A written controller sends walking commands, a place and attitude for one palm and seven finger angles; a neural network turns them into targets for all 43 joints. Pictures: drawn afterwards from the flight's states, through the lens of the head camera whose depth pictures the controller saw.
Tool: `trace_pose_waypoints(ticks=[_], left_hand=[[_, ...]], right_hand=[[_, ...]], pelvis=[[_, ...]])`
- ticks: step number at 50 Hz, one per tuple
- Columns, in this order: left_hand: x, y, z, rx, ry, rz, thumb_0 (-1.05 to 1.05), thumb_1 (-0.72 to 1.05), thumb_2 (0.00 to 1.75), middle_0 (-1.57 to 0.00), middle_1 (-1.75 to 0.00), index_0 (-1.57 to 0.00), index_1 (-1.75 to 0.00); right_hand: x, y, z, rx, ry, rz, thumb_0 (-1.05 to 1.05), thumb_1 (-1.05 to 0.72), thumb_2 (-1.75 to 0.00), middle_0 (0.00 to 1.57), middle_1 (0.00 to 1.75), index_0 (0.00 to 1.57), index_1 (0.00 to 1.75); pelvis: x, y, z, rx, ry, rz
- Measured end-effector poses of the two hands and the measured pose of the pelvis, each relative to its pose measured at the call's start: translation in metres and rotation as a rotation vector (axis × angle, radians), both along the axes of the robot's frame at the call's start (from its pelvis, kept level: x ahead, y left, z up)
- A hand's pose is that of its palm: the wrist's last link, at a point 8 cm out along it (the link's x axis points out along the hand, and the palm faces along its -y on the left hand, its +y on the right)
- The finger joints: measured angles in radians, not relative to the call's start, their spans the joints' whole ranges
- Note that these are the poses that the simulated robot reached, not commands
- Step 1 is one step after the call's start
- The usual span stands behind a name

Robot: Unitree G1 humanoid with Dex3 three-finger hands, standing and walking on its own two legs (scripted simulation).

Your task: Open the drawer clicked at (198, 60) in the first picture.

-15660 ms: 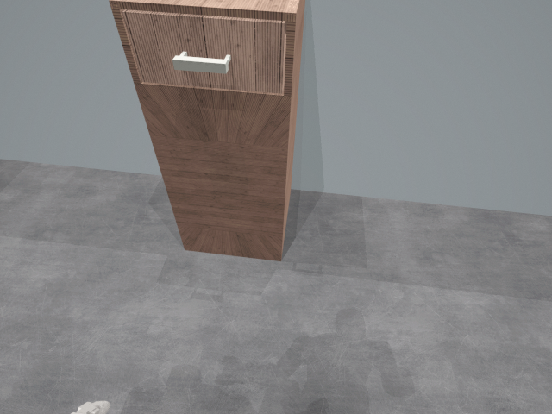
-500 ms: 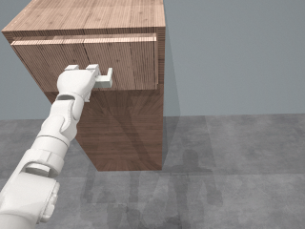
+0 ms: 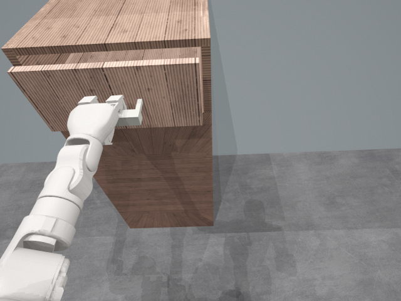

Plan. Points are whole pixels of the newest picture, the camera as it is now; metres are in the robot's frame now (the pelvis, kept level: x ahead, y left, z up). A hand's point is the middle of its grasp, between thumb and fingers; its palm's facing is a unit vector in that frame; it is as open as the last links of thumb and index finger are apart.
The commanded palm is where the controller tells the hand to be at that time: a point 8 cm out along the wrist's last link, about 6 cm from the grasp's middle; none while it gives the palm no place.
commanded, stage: pull the drawer open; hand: left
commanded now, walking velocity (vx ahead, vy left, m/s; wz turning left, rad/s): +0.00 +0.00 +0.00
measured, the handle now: (112, 111) +0.48 +0.20 +0.12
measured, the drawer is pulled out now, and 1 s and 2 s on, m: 0.05 0.29 0.29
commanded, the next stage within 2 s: open the thumb to release the handle in 1.32 s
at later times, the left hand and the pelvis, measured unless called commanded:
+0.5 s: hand (89, 192) +0.30 +0.20 +0.10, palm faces +0.05 -0.10 -0.99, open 5.8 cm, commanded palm +0.26 +0.22 +0.15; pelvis +0.00 +0.00 +0.01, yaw +1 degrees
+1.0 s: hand (70, 253) +0.19 +0.20 +0.10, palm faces +0.05 -0.11 -0.99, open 5.9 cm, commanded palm +0.15 +0.22 +0.15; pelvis -0.02 -0.01 +0.01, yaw +1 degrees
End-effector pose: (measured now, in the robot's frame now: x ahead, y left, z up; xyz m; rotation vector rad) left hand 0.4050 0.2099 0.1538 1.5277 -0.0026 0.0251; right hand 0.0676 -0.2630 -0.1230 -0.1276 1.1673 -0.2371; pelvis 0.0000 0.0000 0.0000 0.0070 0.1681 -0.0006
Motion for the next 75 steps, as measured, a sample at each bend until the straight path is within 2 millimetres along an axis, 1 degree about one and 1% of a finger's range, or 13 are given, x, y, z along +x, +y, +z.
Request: trace_pose_waypoints(ticks=[3,6,15,19,22,25,30,36,46,53,58,65,75], left_hand=[[-0.014,0.0,-0.001,-0.007,-0.016,-0.003,0.01,0.71,0.8,-0.28,-1.35,-0.35,-1.35],[-0.03,0.0,-0.002,-0.014,-0.028,-0.004,0.01,0.71,0.81,-0.27,-1.35,-0.35,-1.35],[-0.077,-0.001,-0.002,-0.031,-0.03,-0.001,0.01,0.71,0.8,-0.27,-1.35,-0.37,-1.34],[-0.099,-0.001,-0.002,-0.043,-0.03,0.002,0.02,0.71,0.8,-0.27,-1.35,-0.38,-1.33],[-0.116,-0.002,-0.001,-0.05,-0.031,0.005,0.02,0.71,0.8,-0.27,-1.35,-0.38,-1.32],[-0.133,-0.002,-0.001,-0.054,-0.031,0.008,0.02,0.7,0.8,-0.27,-1.35,-0.39,-1.32],[-0.158,-0.003,-0.001,-0.056,-0.031,0.014,0.02,0.7,0.8,-0.27,-1.35,-0.39,-1.32],[-0.183,-0.003,-0.001,-0.056,-0.028,0.019,0.03,0.69,0.8,-0.27,-1.35,-0.39,-1.32],[-0.22,-0.003,0.0,-0.066,-0.027,0.012,0.03,0.7,0.79,-0.27,-1.35,-0.39,-1.31],[-0.249,-0.003,-0.001,-0.07,-0.034,0.007,0.03,0.69,0.79,-0.27,-1.35,-0.39,-1.31],[-0.251,-0.003,-0.001,-0.07,-0.041,0.003,0.02,0.7,0.78,-0.26,-1.35,-0.37,-1.28],[-0.25,-0.002,0.0,-0.072,-0.031,-0.005,0.02,0.71,0.77,-0.26,-1.35,-0.37,-1.27],[-0.245,0.0,-0.002,-0.06,-0.062,-0.013,0.01,0.68,0.78,-0.3,-1.35,-0.38,-1.28]], right_hand=[[0.009,0.001,0.002,0.008,-0.022,0.006,0.01,-0.91,-0.9,0.2,0.3,0.2,0.3],[0.026,0.005,0.006,0.016,-0.067,0.025,0.01,-0.91,-0.9,0.2,0.3,0.2,0.3],[0.103,0.026,0.028,0.041,-0.269,0.135,0.01,-0.91,-0.9,0.2,0.3,0.2,0.3],[0.132,0.038,0.041,0.059,-0.353,0.188,0.01,-0.91,-0.9,0.2,0.3,0.2,0.3],[0.147,0.047,0.048,0.071,-0.393,0.229,0.01,-0.91,-0.9,0.2,0.3,0.2,0.3],[0.156,0.055,0.052,0.084,-0.417,0.262,0.01,-0.91,-0.9,0.2,0.3,0.2,0.3],[0.158,0.062,0.051,0.099,-0.419,0.303,0.01,-0.91,-0.9,0.2,0.3,0.2,0.3],[0.147,0.064,0.043,0.11,-0.39,0.32,0.01,-0.9,-0.9,0.2,0.3,0.2,0.3],[0.12,0.052,0.034,0.098,-0.361,0.295,0.01,-0.9,-0.9,0.2,0.3,0.2,0.3],[0.112,0.042,0.035,0.075,-0.374,0.284,0.02,-0.91,-0.9,0.2,0.3,0.2,0.3],[0.112,0.04,0.039,0.069,-0.4,0.27,0.02,-0.91,-0.9,0.2,0.3,0.2,0.3],[0.116,0.039,0.042,0.069,-0.417,0.252,0.02,-0.9,-0.9,0.2,0.3,0.2,0.3],[0.128,0.046,0.031,0.066,-0.371,0.289,0.01,-0.91,-0.9,0.2,0.3,0.2,0.3]], pelvis=[[0.002,0.001,0.001,0.0,-0.013,-0.003],[0.003,0.002,0.002,0.0,-0.028,-0.003],[0.003,0.003,0.005,0.003,-0.072,0.007],[0.003,0.002,0.006,0.004,-0.09,0.013],[0.002,0.001,0.006,0.006,-0.102,0.02],[0.001,-0.001,0.006,0.006,-0.114,0.024],[-0.002,-0.004,0.007,0.006,-0.13,0.033],[-0.007,-0.007,0.007,0.007,-0.142,0.036],[-0.016,-0.01,0.006,0.009,-0.155,0.023],[-0.022,-0.011,0.004,0.007,-0.159,0.017],[-0.023,-0.01,0.004,0.006,-0.153,0.008],[-0.016,-0.008,0.003,0.003,-0.139,-0.005],[-0.009,-0.004,0.001,0.002,-0.12,0.018]])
